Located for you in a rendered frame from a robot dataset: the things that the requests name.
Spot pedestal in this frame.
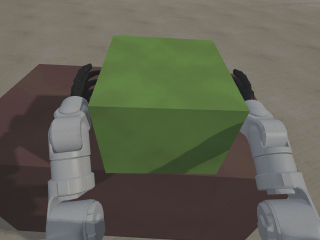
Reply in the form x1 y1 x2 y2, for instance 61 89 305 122
0 64 298 240

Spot left robot upper arm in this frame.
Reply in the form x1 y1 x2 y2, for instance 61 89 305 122
39 199 106 240

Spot carton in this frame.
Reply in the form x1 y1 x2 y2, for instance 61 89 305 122
88 35 250 175

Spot left robot hand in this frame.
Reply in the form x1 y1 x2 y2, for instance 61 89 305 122
70 63 101 103

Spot right robot upper arm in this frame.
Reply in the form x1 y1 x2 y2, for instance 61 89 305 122
257 198 320 240

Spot right robot hand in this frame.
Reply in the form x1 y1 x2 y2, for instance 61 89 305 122
232 69 255 101

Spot left robot forearm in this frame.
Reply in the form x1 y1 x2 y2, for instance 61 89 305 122
45 96 95 239

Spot right robot forearm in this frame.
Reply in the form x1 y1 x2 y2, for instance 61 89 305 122
240 99 320 223

